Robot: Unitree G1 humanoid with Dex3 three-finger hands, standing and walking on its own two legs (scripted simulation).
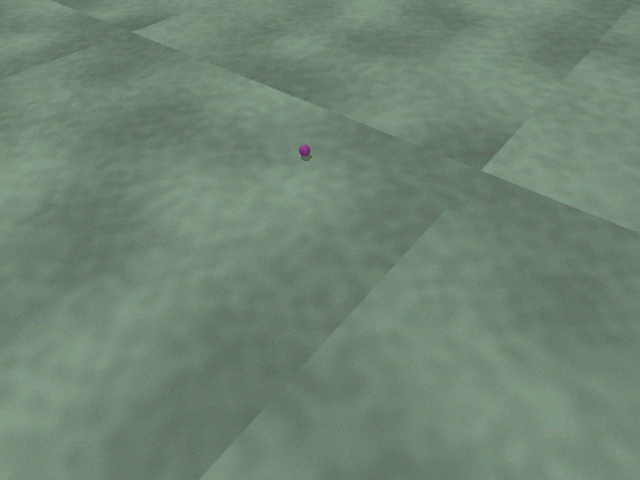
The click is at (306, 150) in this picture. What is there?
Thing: free ball
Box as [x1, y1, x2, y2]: [299, 145, 309, 155]
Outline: 302,145 299,148 299,152 302,155 308,154 309,147 307,145
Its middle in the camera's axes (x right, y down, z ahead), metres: -0.08 -0.51 +2.10
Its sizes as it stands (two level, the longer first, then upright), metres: 0.062 0.062 0.062
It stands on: the floor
